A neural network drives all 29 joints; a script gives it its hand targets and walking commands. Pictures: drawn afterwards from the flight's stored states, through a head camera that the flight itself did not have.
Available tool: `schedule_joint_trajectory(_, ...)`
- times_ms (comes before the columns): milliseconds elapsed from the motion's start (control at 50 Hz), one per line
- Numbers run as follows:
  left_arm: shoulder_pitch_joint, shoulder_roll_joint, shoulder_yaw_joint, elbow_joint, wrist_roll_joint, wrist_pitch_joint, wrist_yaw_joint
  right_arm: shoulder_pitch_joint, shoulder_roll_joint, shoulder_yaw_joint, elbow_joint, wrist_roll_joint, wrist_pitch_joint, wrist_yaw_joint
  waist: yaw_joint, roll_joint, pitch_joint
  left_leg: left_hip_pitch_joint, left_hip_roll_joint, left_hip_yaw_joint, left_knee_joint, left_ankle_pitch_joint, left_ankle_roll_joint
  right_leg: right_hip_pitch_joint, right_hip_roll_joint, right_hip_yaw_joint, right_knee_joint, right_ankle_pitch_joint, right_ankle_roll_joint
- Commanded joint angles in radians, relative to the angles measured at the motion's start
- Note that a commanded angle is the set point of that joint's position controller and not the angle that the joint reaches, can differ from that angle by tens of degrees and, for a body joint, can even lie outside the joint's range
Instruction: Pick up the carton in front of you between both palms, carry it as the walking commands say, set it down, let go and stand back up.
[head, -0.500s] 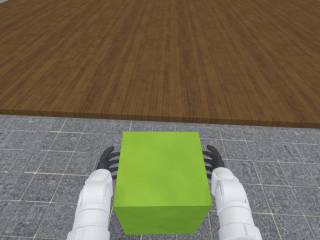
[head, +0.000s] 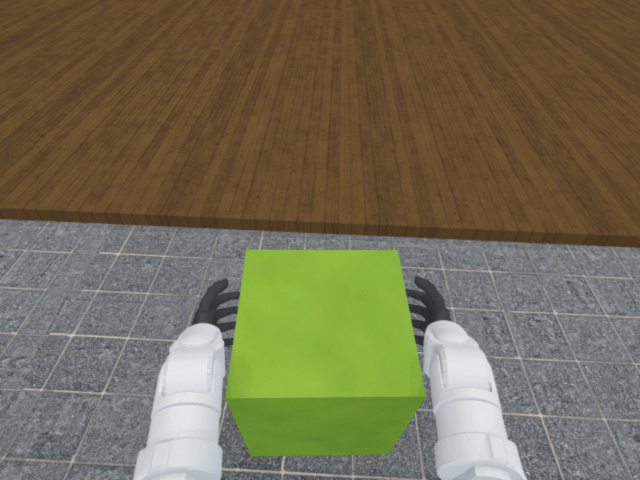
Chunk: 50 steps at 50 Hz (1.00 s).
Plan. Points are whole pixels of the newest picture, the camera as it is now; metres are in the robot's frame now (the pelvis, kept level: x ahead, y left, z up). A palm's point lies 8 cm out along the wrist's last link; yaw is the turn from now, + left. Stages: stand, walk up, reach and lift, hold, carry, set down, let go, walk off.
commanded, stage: reach and lift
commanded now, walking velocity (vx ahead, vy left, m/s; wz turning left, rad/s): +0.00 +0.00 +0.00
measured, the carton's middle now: (321, 357) +0.30 +0.00 -0.05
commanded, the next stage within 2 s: hold in 0.42 s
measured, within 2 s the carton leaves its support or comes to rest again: neither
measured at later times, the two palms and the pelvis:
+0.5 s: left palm (204, 329) +0.29 +0.15 +0.04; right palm (439, 325) +0.30 -0.15 +0.05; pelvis +0.01 +0.00 +0.00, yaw +0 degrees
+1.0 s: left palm (202, 324) +0.29 +0.15 +0.06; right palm (441, 320) +0.30 -0.15 +0.06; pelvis +0.00 +0.00 +0.00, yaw +0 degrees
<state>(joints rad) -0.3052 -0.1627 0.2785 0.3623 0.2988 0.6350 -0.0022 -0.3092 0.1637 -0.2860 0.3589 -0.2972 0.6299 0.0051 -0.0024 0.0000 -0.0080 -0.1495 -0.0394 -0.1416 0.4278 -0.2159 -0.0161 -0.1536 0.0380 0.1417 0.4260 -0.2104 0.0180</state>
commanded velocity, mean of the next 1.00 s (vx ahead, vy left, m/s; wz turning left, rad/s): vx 0.06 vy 0.00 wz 0.00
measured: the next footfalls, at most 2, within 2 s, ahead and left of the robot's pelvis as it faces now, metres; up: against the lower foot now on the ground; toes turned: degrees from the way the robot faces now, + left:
right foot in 1.42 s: +0.16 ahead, -0.10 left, +0.00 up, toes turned -7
left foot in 1.74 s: +0.51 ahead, +0.10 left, +0.00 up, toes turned +10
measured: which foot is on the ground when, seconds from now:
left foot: down 0.00-1.00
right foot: down 0.00-1.00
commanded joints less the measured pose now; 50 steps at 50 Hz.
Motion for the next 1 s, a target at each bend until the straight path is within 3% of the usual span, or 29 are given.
schedule_joint_trajectory(0,-0.499,-0.95,-0.561,-0.02,-0.25,-0.024,-0.248,-0.472,0.948,0.562,0.002,0.245,-0.013,0.251,0.002,0.004,-0.263,0.072,-0.058,0.079,-0.074,0.161,-0.001,0.092,0.061,-0.082,-0.066,0.165,-0.001)
schedule_joint_trajectory(200,-0.433,-0.937,-0.587,-0.086,-0.273,0.003,-0.242,-0.404,0.937,0.587,-0.064,0.264,0.014,0.245,0.003,0.001,-0.258,0.112,-0.061,0.073,-0.089,0.247,-0.005,0.128,0.064,-0.074,-0.083,0.25,0.005)
schedule_joint_trajectory(380,-0.427,-0.928,-0.596,-0.12,-0.282,0.024,-0.242,-0.397,0.934,0.596,-0.095,0.272,0.035,0.243,0.004,0.0,-0.238,0.122,-0.063,0.071,-0.098,0.242,-0.005,0.136,0.064,-0.071,-0.092,0.248,0.006)
schedule_joint_trajectory(480,-0.44,-0.935,-0.662,-0.207,-0.324,0.052,-0.239,-0.407,0.942,0.662,-0.184,0.312,0.063,0.238,0.0,-0.002,-0.284,0.16,-0.064,0.064,-0.103,0.294,-0.006,0.174,0.066,-0.067,-0.1,0.302,0.009)
schedule_joint_trajectory(620,-0.433,-0.882,-0.584,-0.149,-0.276,0.101,-0.235,-0.402,0.887,0.585,-0.124,0.269,0.109,0.235,0.003,0.001,-0.134,0.108,-0.058,0.079,-0.136,0.119,-0.003,0.127,0.059,-0.076,-0.132,0.126,0.0)
schedule_joint_trajectory(880,-0.536,-0.918,-0.586,-0.121,-0.28,0.085,-0.249,-0.508,0.923,0.588,-0.098,0.273,0.094,0.248,0.003,0.001,-0.191,0.11,-0.054,0.081,-0.118,0.079,0.0,0.123,0.056,-0.082,-0.114,0.086,-0.002)
schedule_joint_trajectory(900,-0.545,-0.909,-0.59,-0.131,-0.29,0.089,-0.246,-0.522,0.915,0.586,-0.108,0.279,0.096,0.245,0.0,0.021,-0.219,-0.004,0.111,0.036,-0.049,-0.081,0.015,0.008,-0.107,-0.046,-0.029,-0.078,-0.012)
schedule_joint_trajectory(940,-0.551,-0.91,-0.61,-0.169,-0.306,0.092,-0.238,-0.512,0.912,0.606,-0.14,0.295,0.101,0.235,0.004,0.021,-0.212,-0.092,0.096,-0.002,-0.089,-0.463,0.03,-0.071,-0.082,-0.035,-0.043,-0.434,-0.022)
schedule_joint_trajectory(960,-0.568,-0.915,-0.625,-0.202,-0.315,0.097,-0.233,-0.528,0.914,0.622,-0.168,0.306,0.106,0.229,0.003,0.024,-0.19,-0.123,0.101,-0.003,-0.087,-0.534,0.034,-0.112,-0.076,-0.049,-0.027,-0.487,-0.021)
schedule_joint_trajectory(980,-0.57,-0.92,-0.64,-0.225,-0.327,0.106,-0.227,-0.54,0.918,0.641,-0.194,0.318,0.115,0.221,0.005,0.037,-0.187,-0.128,0.115,-0.003,-0.079,-0.486,0.04,-0.126,-0.074,-0.076,0.014,-0.42,-0.018)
